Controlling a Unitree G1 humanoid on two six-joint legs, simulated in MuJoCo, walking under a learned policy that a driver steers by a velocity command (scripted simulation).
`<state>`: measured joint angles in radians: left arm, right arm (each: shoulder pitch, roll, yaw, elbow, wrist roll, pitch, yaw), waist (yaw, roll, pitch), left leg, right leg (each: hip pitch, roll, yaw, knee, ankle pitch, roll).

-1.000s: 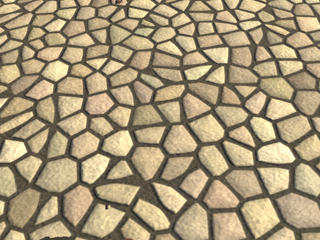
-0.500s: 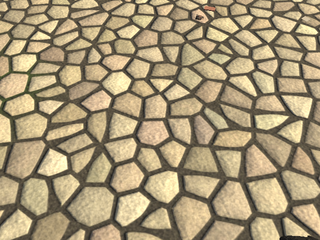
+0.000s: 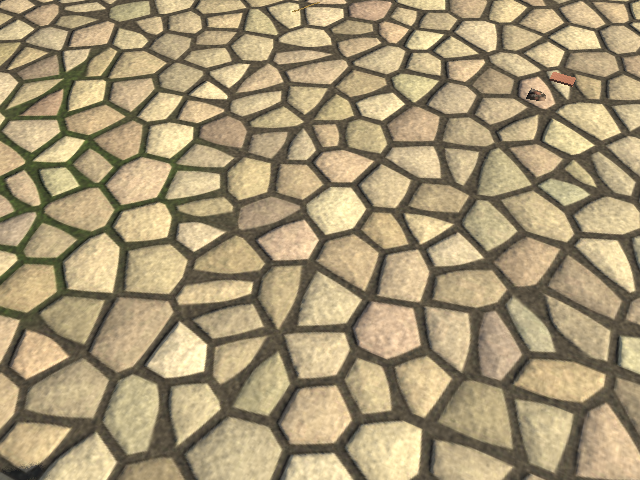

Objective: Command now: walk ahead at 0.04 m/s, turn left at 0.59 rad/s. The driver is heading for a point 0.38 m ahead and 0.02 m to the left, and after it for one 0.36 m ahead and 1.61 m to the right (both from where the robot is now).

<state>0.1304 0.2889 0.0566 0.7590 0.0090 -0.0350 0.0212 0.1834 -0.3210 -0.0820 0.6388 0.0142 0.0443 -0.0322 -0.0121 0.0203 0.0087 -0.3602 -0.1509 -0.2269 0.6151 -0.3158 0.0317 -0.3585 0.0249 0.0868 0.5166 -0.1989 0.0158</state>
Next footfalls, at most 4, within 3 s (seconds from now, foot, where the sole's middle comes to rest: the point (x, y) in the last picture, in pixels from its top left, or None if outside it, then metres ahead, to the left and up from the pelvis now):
0.38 left None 0.02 0.14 -0.77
0.84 right None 0.15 -0.08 -0.77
1.28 left None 0.41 0.19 -0.77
1.70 right None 0.35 -0.06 -0.77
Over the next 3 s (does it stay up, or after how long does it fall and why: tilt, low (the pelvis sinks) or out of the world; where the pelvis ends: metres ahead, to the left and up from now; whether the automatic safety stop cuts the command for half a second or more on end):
stays up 0.31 0.02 0.01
